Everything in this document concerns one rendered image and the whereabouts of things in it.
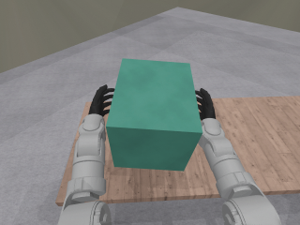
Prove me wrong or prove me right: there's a table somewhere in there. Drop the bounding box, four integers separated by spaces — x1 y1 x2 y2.
55 96 300 206

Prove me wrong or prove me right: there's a robot left hand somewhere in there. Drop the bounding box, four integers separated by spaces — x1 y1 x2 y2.
88 84 115 117

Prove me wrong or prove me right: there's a robot right forearm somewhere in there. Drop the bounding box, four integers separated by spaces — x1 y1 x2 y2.
198 118 282 225

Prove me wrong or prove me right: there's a robot right hand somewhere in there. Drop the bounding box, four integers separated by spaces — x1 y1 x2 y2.
195 88 216 121

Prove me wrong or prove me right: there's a left robot upper arm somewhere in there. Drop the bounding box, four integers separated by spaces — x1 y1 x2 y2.
58 201 112 225

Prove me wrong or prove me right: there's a robot left forearm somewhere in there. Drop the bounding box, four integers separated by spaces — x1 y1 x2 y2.
57 113 107 225

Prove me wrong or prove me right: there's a carton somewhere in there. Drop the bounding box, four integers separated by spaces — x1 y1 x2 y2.
106 58 203 172

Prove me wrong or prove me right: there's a right robot upper arm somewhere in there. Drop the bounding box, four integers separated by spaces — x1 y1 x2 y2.
222 194 281 225

